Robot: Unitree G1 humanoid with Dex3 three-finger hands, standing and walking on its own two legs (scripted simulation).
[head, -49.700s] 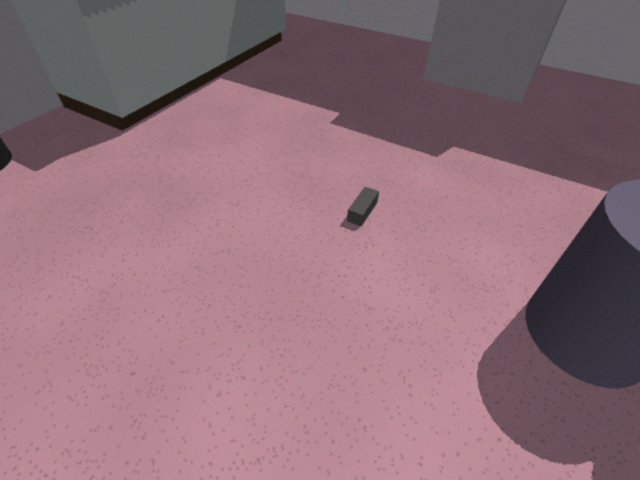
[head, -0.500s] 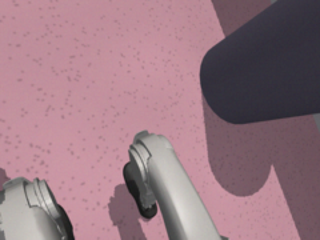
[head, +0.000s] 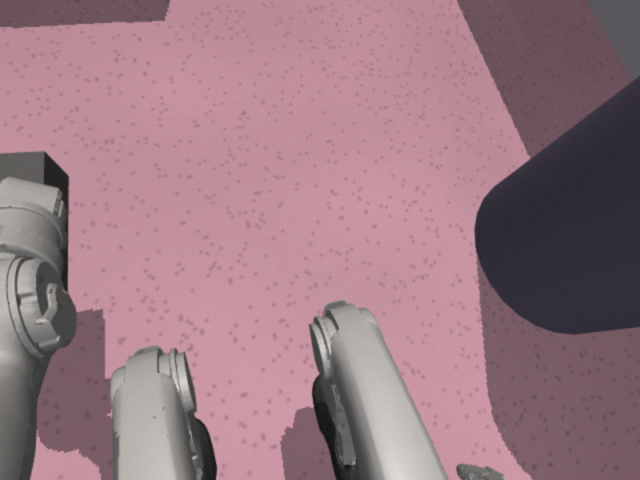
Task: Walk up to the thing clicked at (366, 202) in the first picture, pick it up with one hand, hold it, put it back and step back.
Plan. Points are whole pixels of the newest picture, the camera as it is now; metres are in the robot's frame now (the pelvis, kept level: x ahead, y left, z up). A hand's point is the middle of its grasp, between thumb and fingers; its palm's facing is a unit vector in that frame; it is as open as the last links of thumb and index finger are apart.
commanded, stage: lift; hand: left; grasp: from above
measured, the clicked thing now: (23, 233) +0.49 +0.29 -0.12
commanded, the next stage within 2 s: hold in 1.16 s
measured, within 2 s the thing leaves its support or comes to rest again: neither
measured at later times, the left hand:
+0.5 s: hand out of the picture +0.40 +0.24 +0.12, palm faces -0.13 -0.45 -0.88, open 11.5 cm
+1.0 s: hand out of the picture +0.37 +0.22 +0.22, palm faces -0.13 -0.51 -0.85, open 11.3 cm
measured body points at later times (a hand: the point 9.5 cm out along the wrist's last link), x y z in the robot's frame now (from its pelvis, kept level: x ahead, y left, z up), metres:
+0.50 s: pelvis +0.02 -0.02 +0.19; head +0.13 -0.01 +0.62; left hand +0.40 +0.26 +0.17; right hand +0.10 -0.29 +0.06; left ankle +0.07 +0.14 -0.37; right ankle +0.09 -0.12 -0.37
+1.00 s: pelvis +0.04 -0.02 +0.29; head +0.12 -0.03 +0.73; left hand +0.38 +0.24 +0.27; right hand +0.16 -0.27 +0.15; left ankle +0.07 +0.14 -0.37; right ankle +0.09 -0.12 -0.37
